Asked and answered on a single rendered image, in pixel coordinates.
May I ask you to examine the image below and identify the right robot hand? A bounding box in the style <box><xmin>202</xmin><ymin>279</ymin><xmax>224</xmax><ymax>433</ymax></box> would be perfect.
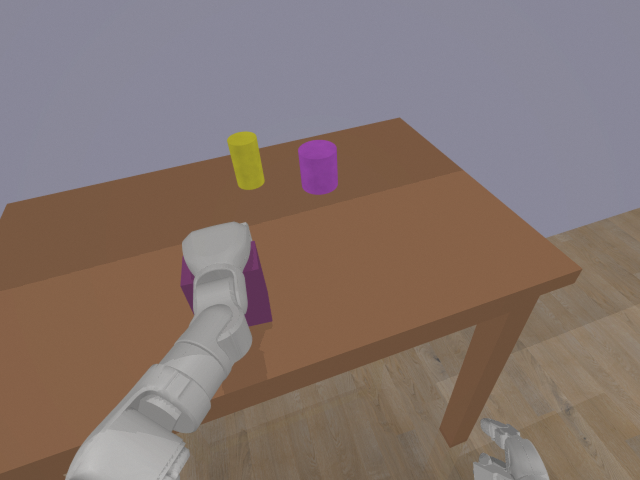
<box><xmin>473</xmin><ymin>418</ymin><xmax>549</xmax><ymax>480</ymax></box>

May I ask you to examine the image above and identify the left robot hand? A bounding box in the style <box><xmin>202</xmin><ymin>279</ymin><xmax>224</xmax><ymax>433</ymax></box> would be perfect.
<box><xmin>182</xmin><ymin>222</ymin><xmax>252</xmax><ymax>276</ymax></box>

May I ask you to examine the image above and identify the sponge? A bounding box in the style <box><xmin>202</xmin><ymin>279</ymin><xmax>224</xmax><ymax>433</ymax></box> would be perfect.
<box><xmin>180</xmin><ymin>241</ymin><xmax>272</xmax><ymax>326</ymax></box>

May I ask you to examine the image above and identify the left robot upper arm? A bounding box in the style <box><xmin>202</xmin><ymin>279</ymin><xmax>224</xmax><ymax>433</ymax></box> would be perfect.
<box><xmin>69</xmin><ymin>407</ymin><xmax>190</xmax><ymax>480</ymax></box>

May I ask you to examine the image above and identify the table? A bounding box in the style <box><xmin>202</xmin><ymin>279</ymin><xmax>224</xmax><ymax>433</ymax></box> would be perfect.
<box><xmin>0</xmin><ymin>118</ymin><xmax>582</xmax><ymax>480</ymax></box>

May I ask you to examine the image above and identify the left robot forearm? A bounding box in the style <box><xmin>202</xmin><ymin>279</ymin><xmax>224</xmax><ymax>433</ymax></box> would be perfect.
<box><xmin>65</xmin><ymin>264</ymin><xmax>252</xmax><ymax>480</ymax></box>

